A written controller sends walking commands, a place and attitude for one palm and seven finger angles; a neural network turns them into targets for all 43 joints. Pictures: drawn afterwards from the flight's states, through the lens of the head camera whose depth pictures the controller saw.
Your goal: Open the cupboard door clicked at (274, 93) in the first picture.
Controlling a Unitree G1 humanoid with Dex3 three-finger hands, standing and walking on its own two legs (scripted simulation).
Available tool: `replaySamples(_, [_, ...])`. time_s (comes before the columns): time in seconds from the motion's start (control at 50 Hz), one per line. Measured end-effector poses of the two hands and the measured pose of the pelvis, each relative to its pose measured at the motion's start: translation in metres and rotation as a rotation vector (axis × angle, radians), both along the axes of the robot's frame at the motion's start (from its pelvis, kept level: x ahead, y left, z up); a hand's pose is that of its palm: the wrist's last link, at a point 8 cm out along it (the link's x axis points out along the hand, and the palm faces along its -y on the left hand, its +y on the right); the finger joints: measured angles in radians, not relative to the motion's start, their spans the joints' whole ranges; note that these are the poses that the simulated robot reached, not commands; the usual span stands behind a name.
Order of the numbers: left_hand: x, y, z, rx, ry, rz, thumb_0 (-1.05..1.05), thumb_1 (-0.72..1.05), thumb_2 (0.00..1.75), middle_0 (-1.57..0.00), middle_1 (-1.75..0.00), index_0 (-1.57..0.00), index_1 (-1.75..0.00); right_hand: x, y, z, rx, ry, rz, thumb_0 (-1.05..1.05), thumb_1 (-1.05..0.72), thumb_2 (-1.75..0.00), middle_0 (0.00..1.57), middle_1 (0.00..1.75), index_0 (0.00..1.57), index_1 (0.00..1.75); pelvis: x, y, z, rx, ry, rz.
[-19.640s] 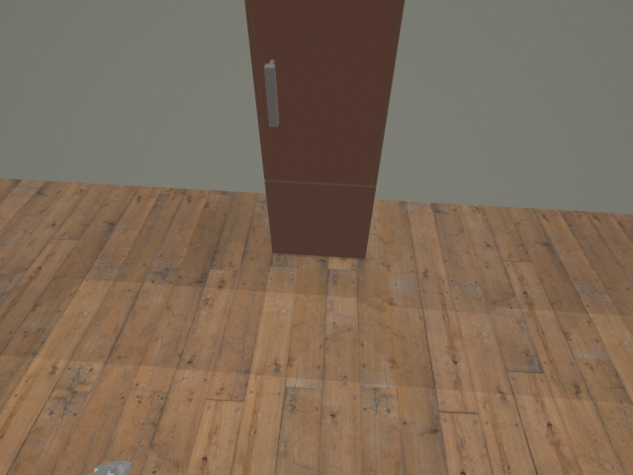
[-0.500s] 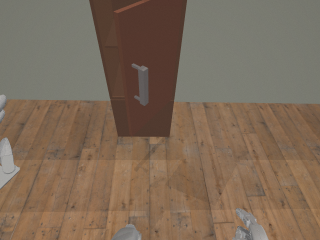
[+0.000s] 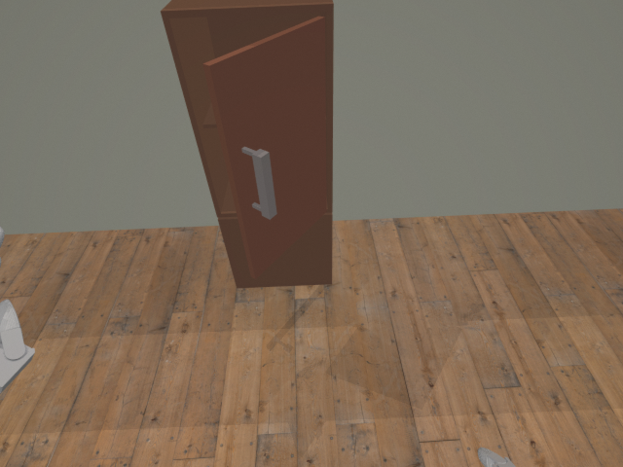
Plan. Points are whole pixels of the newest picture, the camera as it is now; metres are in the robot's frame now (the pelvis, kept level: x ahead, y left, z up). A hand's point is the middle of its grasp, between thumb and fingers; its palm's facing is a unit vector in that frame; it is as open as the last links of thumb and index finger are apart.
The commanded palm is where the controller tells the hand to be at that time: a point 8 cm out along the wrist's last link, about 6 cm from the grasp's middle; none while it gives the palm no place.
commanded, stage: stop stepping back and stand still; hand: left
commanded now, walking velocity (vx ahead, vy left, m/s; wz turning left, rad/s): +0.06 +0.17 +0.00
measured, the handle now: (258, 183) +0.72 +0.17 -0.03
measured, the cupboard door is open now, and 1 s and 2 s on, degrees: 52 52 52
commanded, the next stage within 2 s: let the arm hang, fingers relaxed in 1.12 s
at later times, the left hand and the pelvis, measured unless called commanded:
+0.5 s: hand (4, 342) +0.20 +0.31 +0.16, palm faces +0.43 -0.77 -0.46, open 7.4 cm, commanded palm +0.14 +0.34 +0.17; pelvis +0.00 +0.04 +0.00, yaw +0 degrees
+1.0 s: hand out of the picture +0.17 +0.33 +0.14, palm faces +0.43 -0.79 -0.44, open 7.4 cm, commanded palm +0.11 +0.37 +0.17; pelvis -0.03 +0.07 +0.00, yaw +0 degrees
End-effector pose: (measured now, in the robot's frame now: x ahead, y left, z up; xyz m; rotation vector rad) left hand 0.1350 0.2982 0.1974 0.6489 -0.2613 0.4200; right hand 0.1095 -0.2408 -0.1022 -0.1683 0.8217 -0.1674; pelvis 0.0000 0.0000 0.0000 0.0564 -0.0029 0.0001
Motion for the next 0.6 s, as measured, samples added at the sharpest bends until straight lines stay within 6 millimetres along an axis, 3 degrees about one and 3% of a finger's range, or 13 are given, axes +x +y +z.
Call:
replaySamples(0.08, [0.002,0.013,-0.016,-0.067,0.049,0.09,0.01,0.89,0.9,-0.21,-0.3,-0.21,-0.3,0.007,-0.006,-0.001,-0.014,0.011,0.025,0.01,-0.91,-0.9,0.21,0.3,0.2,0.3,-0.005,0.002,0.004,0.001,-0.002,0.03])
replaySamples(0.18, [0.005,0.006,-0.031,-0.138,0.078,0.063,0.02,0.89,0.9,-0.21,-0.3,-0.21,-0.3,0.024,-0.004,0.01,-0.049,-0.012,0.051,0.01,-0.91,-0.9,0.21,0.3,0.2,0.3,-0.006,0.008,0.004,-0.002,-0.004,0.033])
replaySamples(0.26, [0.008,0.006,-0.023,-0.118,0.019,-0.013,0.02,0.89,0.9,-0.21,-0.3,-0.21,-0.3,0.045,0.007,0.023,-0.089,-0.081,0.072,0.01,-0.91,-0.9,0.21,0.3,0.2,0.3,-0.003,0.017,-0.003,-0.043,0.002,0.021])
replaySamples(0.4, [0.018,0.034,-0.005,-0.041,-0.047,-0.026,0.02,0.89,0.9,-0.22,-0.3,-0.21,-0.3,0.069,0.043,0.036,-0.051,-0.163,0.077,0.01,-0.91,-0.9,0.2,0.3,0.2,0.3,-0.002,0.031,-0.005,-0.057,-0.003,0.008])
replaySamples(0.48, [0.02,0.045,-0.015,-0.081,0.004,-0.017,0.02,0.89,0.9,-0.21,-0.3,-0.21,-0.3,0.066,0.062,0.035,-0.015,-0.171,0.074,0.01,-0.91,-0.9,0.21,0.3,0.2,0.3,-0.003,0.041,-0.005,-0.067,-0.004,-0.001])
replaySamples(0.6, [0.013,0.053,-0.037,-0.159,0.08,-0.023,0.02,0.89,0.9,-0.21,-0.3,-0.21,-0.3,0.041,0.078,0.028,-0.021,-0.102,0.077,0.01,-0.91,-0.9,0.21,0.3,0.21,0.3,-0.009,0.053,-0.003,-0.07,-0.006,-0.003])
